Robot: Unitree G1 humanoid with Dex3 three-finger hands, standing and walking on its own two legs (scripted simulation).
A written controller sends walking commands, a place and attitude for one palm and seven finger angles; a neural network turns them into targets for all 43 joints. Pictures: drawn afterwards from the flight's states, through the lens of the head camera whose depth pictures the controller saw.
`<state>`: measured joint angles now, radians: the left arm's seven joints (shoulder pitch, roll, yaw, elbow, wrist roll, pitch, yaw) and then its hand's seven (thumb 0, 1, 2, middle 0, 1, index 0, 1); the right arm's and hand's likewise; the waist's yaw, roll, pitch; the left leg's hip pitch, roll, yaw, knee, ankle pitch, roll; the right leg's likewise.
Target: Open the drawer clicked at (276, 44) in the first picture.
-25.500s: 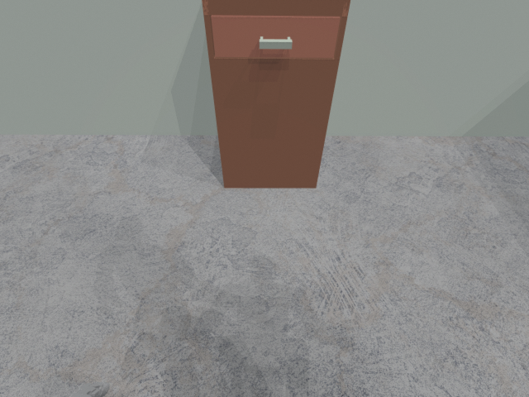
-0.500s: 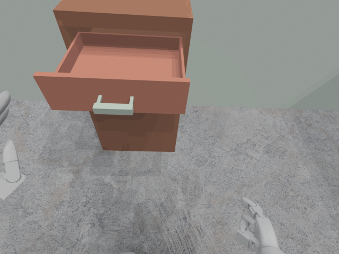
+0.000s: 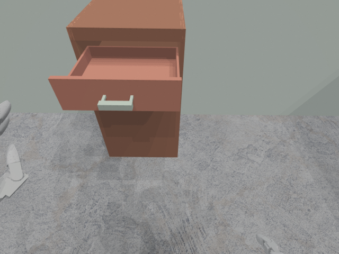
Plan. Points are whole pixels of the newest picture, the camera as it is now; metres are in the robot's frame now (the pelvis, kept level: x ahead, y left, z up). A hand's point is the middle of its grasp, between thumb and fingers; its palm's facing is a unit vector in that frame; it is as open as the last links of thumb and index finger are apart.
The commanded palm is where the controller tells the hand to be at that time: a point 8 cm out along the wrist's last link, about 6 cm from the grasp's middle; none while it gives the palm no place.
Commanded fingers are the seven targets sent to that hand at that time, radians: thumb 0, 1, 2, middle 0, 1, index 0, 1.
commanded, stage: stop stepping back and stand still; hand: left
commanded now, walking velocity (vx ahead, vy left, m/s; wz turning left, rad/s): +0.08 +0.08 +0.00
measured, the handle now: (116, 101) +0.59 +0.21 +0.02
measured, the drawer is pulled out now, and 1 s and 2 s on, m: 0.30 0.30 0.30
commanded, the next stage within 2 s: let the arm hang, fingers relaxed in 0.12 s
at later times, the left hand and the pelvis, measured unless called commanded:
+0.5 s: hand out of the picture +0.06 +0.18 -0.16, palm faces +0.04 -0.98 -0.19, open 7.3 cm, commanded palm none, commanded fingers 0.00 0.90 0.90 -0.20 -0.30 -0.20 -0.30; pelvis +0.01 +0.00 +0.00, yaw +4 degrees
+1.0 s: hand out of the picture +0.00 +0.21 -0.16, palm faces +0.07 -0.97 -0.22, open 7.3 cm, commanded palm none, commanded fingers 0.00 0.90 0.90 -0.20 -0.30 -0.20 -0.30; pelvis +0.01 +0.02 +0.02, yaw +3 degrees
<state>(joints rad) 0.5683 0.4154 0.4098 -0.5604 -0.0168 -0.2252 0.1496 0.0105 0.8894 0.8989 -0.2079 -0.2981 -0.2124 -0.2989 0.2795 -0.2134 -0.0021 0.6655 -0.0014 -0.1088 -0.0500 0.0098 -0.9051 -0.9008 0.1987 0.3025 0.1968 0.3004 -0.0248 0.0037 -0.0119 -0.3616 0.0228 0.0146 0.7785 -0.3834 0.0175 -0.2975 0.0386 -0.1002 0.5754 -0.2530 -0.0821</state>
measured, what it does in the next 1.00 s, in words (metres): steps on the spot: left foot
